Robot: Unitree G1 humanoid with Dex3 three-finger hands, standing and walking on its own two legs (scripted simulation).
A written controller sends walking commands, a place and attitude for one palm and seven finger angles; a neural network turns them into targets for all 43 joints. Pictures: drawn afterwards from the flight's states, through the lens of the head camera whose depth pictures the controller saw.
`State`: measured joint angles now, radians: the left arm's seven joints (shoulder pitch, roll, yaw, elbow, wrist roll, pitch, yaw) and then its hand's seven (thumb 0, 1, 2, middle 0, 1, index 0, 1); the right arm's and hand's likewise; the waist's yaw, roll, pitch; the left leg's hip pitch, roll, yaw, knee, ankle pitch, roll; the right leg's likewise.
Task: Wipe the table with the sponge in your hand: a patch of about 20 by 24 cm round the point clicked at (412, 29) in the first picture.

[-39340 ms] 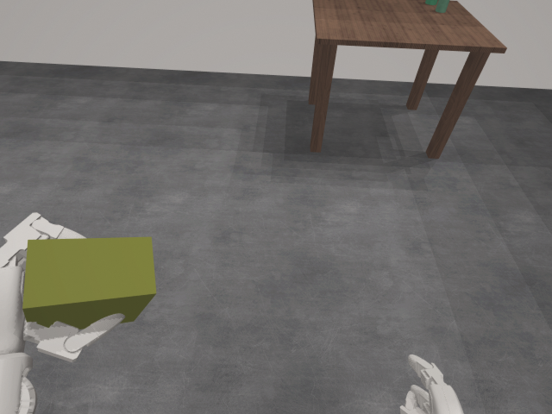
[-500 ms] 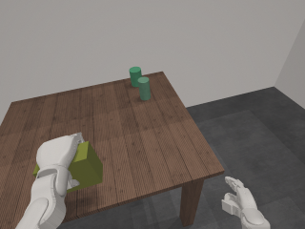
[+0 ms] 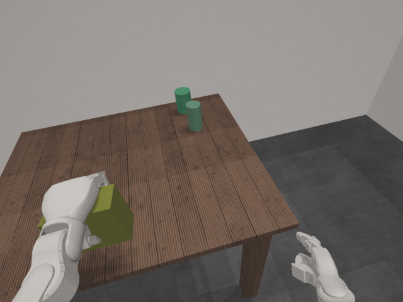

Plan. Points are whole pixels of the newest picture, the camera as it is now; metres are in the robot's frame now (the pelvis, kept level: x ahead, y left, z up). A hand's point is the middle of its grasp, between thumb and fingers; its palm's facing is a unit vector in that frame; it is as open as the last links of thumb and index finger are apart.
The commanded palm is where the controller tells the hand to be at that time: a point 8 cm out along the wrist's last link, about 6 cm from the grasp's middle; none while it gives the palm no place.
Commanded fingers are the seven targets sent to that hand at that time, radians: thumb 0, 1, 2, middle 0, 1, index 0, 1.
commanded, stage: bring the sponge back beside the body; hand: left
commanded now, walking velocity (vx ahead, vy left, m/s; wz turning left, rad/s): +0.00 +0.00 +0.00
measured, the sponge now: (95, 225) +0.23 +0.27 +0.05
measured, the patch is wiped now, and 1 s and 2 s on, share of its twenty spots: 1.00 1.00 1.00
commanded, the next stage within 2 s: step back with the hand held close in 1.04 s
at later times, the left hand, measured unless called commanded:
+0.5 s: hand (67, 225) +0.19 +0.28 +0.10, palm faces +0.05 -0.13 -0.99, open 10.4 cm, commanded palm +0.16 +0.28 +0.18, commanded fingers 0.00 0.10 1.30 -1.20 -1.60 -1.20 -1.60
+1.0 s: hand (58, 233) +0.18 +0.29 +0.10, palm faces +0.05 -0.13 -0.99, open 10.4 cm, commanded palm +0.14 +0.29 +0.18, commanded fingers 0.00 0.10 1.30 -1.20 -1.60 -1.20 -1.60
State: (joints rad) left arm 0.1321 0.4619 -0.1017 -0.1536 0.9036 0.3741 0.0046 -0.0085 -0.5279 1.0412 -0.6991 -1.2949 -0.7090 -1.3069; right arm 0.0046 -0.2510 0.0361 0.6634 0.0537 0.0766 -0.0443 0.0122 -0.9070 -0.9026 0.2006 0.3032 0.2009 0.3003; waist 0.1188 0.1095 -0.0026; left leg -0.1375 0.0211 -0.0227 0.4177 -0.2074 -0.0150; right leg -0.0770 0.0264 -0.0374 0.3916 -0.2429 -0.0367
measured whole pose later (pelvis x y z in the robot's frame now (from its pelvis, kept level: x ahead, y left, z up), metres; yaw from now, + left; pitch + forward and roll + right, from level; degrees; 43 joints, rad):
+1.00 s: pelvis -0.01 +0.01 +0.00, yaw +0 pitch -5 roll -1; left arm 0.31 0.53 -0.01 -0.37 0.85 0.37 -0.05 -0.01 -0.53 1.04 -0.70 -1.30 -0.71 -1.31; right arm 0.01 -0.25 0.05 0.63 0.05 0.06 -0.05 0.01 -0.91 -0.90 0.20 0.30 0.20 0.30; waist 0.13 0.11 0.01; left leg -0.15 0.02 -0.03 0.46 -0.21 -0.01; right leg -0.08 0.03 -0.04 0.41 -0.24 -0.03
